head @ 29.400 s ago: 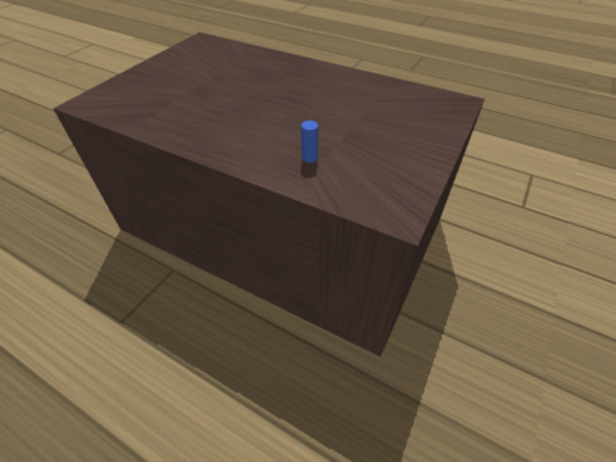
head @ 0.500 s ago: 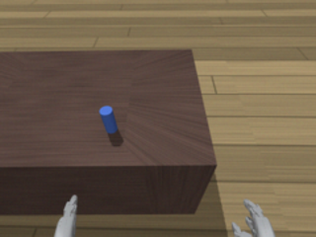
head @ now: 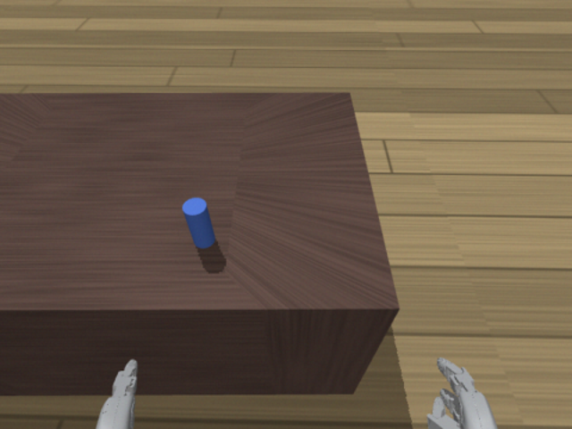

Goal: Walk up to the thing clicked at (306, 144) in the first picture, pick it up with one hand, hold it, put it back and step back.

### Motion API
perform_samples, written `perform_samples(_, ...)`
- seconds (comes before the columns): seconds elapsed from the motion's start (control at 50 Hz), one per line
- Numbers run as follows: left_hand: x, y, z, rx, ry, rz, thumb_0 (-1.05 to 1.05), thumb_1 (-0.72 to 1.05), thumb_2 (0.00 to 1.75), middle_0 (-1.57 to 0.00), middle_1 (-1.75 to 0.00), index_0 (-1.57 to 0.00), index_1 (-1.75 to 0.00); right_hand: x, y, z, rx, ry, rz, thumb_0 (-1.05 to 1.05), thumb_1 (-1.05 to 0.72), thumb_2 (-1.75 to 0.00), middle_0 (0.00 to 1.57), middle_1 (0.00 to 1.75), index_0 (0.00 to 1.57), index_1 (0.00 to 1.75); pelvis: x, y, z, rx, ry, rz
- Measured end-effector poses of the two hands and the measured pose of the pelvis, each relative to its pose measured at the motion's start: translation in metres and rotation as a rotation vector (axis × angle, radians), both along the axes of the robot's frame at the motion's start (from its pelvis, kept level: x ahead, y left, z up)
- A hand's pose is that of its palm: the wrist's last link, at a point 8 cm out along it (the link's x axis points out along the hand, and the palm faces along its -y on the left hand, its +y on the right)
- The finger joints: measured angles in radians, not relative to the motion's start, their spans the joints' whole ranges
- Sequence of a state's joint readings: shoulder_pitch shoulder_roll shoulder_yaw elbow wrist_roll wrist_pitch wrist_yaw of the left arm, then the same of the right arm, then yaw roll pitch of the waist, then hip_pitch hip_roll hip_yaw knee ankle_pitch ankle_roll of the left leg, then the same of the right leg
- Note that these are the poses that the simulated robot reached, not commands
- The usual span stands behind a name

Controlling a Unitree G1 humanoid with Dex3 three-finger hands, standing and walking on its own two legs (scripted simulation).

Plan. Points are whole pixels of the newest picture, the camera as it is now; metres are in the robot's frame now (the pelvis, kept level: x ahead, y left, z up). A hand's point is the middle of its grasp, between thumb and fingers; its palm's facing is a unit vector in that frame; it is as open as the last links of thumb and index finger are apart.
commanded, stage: home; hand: left
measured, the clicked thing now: (199, 224) +0.53 +0.18 -0.07
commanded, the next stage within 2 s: stand in 1.18 s
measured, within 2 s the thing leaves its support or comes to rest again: neither
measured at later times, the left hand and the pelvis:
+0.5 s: hand out of the picture +0.16 +0.18 -0.06, palm faces +0.10 -0.96 -0.27, open 17.6 cm; pelvis -0.01 +0.00 +0.00, yaw +0 degrees
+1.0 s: hand out of the picture +0.16 +0.18 -0.06, palm faces +0.10 -0.96 -0.28, open 17.6 cm; pelvis -0.01 +0.00 +0.00, yaw +0 degrees
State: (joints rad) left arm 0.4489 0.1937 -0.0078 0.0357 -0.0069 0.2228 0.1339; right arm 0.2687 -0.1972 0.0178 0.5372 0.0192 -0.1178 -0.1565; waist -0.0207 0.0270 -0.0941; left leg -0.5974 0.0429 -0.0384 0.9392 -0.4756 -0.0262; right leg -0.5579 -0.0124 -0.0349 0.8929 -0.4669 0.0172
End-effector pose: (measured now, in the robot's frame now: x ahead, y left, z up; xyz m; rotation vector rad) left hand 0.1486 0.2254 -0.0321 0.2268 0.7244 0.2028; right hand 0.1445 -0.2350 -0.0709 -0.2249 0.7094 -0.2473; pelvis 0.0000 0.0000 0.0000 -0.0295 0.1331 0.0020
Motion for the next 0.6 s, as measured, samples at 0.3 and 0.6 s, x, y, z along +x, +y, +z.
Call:
perform_samples(0.3, 0.000, 0.005, 0.000, 0.000, 0.014, 0.004, -0.01, -0.56, 0.05, -0.06, -0.05, -0.06, -0.05, 0.001, 0.004, 0.001, -0.010, -0.006, 0.002, 0.01, -0.90, -0.90, 0.20, 0.30, 0.20, 0.30, 0.001, 0.004, 0.000, -0.005, -0.004, 0.003)
perform_samples(0.6, -0.009, 0.002, 0.001, -0.001, 0.016, 0.005, -0.01, -0.57, 0.04, -0.06, -0.04, -0.06, -0.05, -0.006, 0.002, 0.001, -0.012, -0.017, 0.005, 0.01, -0.90, -0.90, 0.20, 0.30, 0.20, 0.30, -0.007, 0.001, -0.001, -0.002, -0.004, 0.004)
